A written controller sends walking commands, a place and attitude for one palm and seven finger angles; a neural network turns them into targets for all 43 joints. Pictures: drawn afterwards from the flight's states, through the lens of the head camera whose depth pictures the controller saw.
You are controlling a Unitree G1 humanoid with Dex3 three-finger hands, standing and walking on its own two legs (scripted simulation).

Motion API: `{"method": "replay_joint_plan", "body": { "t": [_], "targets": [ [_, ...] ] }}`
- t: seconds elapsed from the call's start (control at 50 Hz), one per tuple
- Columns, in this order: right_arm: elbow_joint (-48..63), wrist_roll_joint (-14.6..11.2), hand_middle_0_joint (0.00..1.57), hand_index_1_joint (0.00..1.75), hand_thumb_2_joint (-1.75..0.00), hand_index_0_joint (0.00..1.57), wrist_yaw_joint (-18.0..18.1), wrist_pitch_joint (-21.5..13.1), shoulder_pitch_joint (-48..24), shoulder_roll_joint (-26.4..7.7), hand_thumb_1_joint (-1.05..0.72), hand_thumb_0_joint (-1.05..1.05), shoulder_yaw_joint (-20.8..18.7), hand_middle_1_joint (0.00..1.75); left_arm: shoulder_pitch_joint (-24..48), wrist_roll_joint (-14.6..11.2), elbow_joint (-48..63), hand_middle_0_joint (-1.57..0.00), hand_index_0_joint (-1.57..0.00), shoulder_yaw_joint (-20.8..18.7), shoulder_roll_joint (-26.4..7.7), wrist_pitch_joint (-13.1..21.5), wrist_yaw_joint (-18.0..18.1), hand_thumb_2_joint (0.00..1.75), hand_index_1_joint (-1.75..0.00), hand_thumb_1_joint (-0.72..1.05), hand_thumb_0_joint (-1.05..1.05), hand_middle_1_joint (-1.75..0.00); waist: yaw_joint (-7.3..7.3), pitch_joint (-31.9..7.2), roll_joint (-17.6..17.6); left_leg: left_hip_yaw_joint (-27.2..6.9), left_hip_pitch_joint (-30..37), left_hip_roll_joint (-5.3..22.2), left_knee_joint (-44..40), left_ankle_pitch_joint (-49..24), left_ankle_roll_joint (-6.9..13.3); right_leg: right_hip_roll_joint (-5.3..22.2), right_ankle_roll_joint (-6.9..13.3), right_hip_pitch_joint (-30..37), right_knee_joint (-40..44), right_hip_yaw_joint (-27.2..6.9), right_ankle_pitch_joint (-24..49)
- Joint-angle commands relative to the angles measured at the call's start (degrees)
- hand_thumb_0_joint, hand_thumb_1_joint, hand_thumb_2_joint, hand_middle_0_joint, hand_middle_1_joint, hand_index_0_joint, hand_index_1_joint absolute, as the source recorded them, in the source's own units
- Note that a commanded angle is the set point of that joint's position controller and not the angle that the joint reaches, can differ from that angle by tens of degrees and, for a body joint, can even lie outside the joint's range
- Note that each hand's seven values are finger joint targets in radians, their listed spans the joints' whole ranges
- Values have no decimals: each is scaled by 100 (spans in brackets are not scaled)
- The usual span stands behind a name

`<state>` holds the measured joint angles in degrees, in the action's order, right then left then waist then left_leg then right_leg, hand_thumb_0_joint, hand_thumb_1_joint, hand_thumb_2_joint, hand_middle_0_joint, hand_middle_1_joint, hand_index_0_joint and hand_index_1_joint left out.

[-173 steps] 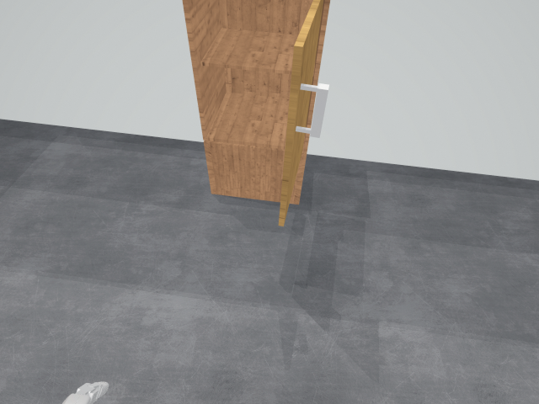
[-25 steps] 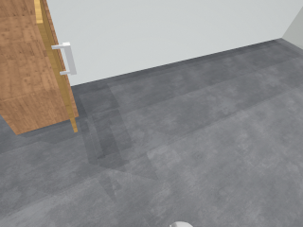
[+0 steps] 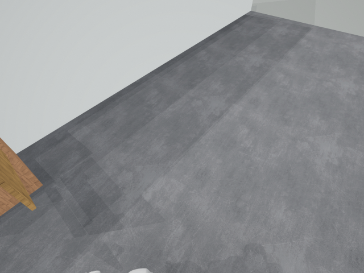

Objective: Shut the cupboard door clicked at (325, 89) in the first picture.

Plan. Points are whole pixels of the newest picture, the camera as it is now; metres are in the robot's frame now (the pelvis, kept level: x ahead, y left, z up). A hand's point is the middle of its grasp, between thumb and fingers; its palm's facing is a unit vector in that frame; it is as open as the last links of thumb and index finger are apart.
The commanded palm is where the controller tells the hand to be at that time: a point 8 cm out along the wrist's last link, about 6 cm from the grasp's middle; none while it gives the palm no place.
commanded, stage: walk around to get in front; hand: left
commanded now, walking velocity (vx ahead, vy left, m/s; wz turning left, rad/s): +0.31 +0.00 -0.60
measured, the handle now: out of the picture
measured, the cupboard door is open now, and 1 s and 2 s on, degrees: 85 85 85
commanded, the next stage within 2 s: none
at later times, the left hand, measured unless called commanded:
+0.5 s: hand (88, 262) +0.19 +0.27 -0.19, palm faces -0.16 -0.98 -0.16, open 7.3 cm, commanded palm none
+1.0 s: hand (176, 155) +0.54 +0.05 -0.18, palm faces -0.53 -0.84 -0.13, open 7.3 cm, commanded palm none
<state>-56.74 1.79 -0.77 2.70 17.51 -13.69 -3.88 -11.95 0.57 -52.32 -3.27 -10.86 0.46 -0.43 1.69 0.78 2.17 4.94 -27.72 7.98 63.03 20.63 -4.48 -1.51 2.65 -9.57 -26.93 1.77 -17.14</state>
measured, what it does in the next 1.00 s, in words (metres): walks ahead, turning right: left foot, then right foot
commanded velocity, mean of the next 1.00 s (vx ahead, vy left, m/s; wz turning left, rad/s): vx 0.35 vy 0.00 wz -0.39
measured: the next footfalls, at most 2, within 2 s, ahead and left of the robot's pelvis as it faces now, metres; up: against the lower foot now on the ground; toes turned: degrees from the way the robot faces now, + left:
left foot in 0.34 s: +0.26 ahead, +0.14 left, +0.00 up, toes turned -5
right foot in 0.98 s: +0.41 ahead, -0.16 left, +0.00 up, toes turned -36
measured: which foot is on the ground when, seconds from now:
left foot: up 0.00-0.32, down 0.34-0.98, up 1.00-1.00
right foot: down 0.00-0.34, up 0.36-0.96, down 0.98-1.00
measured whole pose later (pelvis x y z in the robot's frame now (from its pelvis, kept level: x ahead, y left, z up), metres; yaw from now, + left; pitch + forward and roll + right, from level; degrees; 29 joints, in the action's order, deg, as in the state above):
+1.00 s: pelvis +0.34 -0.02 -0.02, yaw -28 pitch +0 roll +0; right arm -67.3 1.2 0.5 -2.7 33.5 -4.9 -1.0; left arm -3.6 1.9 -55.8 -3.2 -8.3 2.4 -1.8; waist 4.6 4.5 -0.4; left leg 19.9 0.7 9.0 39.0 27.9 -2.6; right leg 1.1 5.2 -24.3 -35.0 9.6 -9.1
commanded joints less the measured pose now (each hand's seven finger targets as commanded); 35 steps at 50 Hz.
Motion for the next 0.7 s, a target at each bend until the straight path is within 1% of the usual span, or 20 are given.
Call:
{"method": "replay_joint_plan", "body": {
  "t": [0.0,0.12,0.14,0.18,0.22,0.24,0.26,0.28,0.3,0.32,0.34,0.36,0.38,0.4,0.42,0.46,0.5,0.56,0.62,0.68],
  "targets": [
    [619,17,20,30,-90,20,-4,-270,-433,-407,-90,0,-128,30,-514,20,115,-20,-20,-228,-1045,226,37,90,-30,90,0,-30,-197,383,-903,-171,-1069,62,-134,-624,-143,1263,579,353,1415,-1422,1187],
    [1023,-24,20,30,-90,20,-46,-378,-1258,-361,-90,0,-114,30,-1044,79,-61,-20,-20,-230,-1027,307,60,90,-30,90,0,-30,-405,476,-904,-270,-1381,-6,-786,-743,-130,1363,805,664,1412,-1941,1073],
    [1092,-22,20,30,-90,20,-53,-397,-1441,-321,-90,0,-93,30,-1134,82,-92,-20,-20,-222,-1011,306,69,90,-30,90,0,-30,-474,491,-899,-256,-1317,-49,-988,-721,-108,1351,820,666,1402,-2016,1109],
    [1198,-42,20,30,-90,20,-66,-447,-1619,-280,-90,0,-64,30,-1127,98,-123,-20,-20,-228,-1062,305,93,90,-30,90,0,-30,-493,495,-932,-216,-1089,-136,-1494,-620,-58,1362,803,703,1281,-2003,1343],
    [1254,-73,20,30,-90,20,-62,-513,-1680,-242,-90,0,-39,30,-1149,119,-172,-20,-20,-238,-1069,288,115,90,-30,90,0,-30,-502,390,-999,-186,-518,-272,-2107,-410,52,1343,737,635,1037,-2105,1660],
    [1241,-93,20,30,-90,20,-49,-548,-1564,-240,-90,0,-30,30,-1066,120,-166,-20,-20,-258,-1122,278,119,90,-30,90,0,-30,-434,348,-1095,-147,-116,-344,-2440,-288,107,1331,710,530,896,-2080,1855],
    [1150,-96,20,30,-90,20,-16,-583,-1260,-292,-90,0,-38,30,-938,108,-152,-20,-20,-275,-1137,275,123,90,-30,90,0,-30,-268,206,-1019,-124,541,-425,-2858,-423,154,1250,629,290,623,-2028,2028],
    [922,-85,20,30,-90,20,49,-623,-571,-419,-90,0,-71,30,-765,78,-140,-20,-20,-293,-1142,278,114,90,-30,90,0,-30,83,-64,-875,-56,1610,-556,-3480,-799,206,937,450,-57,-79,-1767,2292],
    [633,-62,20,30,-90,20,154,-659,323,-800,-90,0,-152,30,-798,24,-134,-20,-20,-293,-941,288,73,90,-30,90,0,-30,418,-600,-290,-236,3141,-254,-3700,-979,277,520,250,-724,-1231,-1445,2064],
    [443,2,20,30,-90,20,200,-682,1076,-1579,-90,0,-330,30,-1071,-48,-78,-20,-20,-247,-529,254,-6,90,-30,90,0,-30,607,-1322,1641,-2330,4465,1620,-3952,-701,680,-255,-122,-2078,-3101,-604,-721],
    [436,-37,20,30,-90,20,201,-625,1227,-1614,-90,0,-263,30,-1063,-23,-19,-20,-20,-218,-542,247,-21,90,-30,90,0,-30,544,-1245,1788,-3362,4033,2268,-4770,92,981,-221,-181,-2583,-4221,-591,-1602],
    [576,-42,20,30,-90,20,184,-567,555,-1313,-90,0,-186,30,-1006,44,-82,-20,-20,-281,-680,196,-18,90,-30,90,0,-30,296,-597,1306,-3105,2913,2158,-5191,1432,981,176,-129,-2520,-4638,-691,-1324],
    [667,-51,20,30,-90,20,192,-607,104,-917,-90,0,-105,30,-780,97,-137,-20,-20,-297,-649,152,-64,90,-30,90,0,-30,177,22,1070,-2664,2118,1833,-5411,1732,791,347,-149,-2589,-4826,-558,-751],
    [707,-48,20,30,-90,20,199,-631,-201,-659,-90,0,-18,30,-726,129,-176,-20,-20,-308,-572,109,-136,90,-30,90,0,-30,-9,434,846,-2140,1538,1588,-5475,1514,711,512,-170,-2532,-4842,-465,-348],
    [687,-57,20,30,-90,20,207,-663,-404,-454,-90,0,40,30,-821,143,-244,-20,-20,-288,-503,54,-189,90,-30,90,0,-30,-180,624,671,-1549,1196,1405,-5469,1143,617,632,-203,-2398,-4759,-375,-87],
    [543,-62,20,30,-90,20,230,-733,-239,-280,-90,0,65,30,-1083,151,-344,-20,-20,-268,-224,-69,-183,90,-30,90,0,-30,-345,561,739,-675,1103,1036,-5376,131,384,561,-272,-2280,-4732,-345,434],
    [437,-84,20,30,-90,20,250,-773,-63,-214,-90,0,55,30,-1084,141,-345,-20,-20,-285,-196,-133,-171,90,-30,90,0,-30,-366,440,699,-338,1246,977,-5400,-160,442,606,-311,-2453,-4707,-359,752],
    [265,-89,20,30,-90,20,257,-817,258,-103,-90,0,14,30,-819,158,-255,-20,-20,-308,-160,-166,-166,90,-30,90,0,-30,-340,486,393,-118,1624,991,-5448,-650,497,673,-384,-2984,-4605,-366,1170],
    [76,-99,20,30,-90,20,270,-843,660,-83,-90,0,29,30,-354,159,-139,-20,-20,-293,-168,-161,-166,90,-30,90,0,-30,-206,576,190,-95,2119,1094,-5433,-1120,599,779,-428,-3463,-4286,-352,1277],
    [-143,-67,20,30,-90,20,273,-853,997,-139,-90,0,38,30,170,156,3,-20,-20,-226,-101,-138,-186,90,-30,90,0,-30,-78,664,131,69,2694,1189,-5342,-1748,870,855,-443,-3727,-3559,-136,1127]
  ]
}}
